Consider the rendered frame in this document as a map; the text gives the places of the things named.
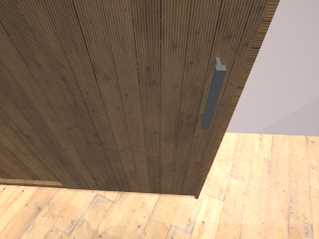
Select handle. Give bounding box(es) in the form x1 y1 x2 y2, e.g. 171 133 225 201
200 57 227 129

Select wardrobe door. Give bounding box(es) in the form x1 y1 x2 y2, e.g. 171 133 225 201
0 0 269 196
0 117 60 182

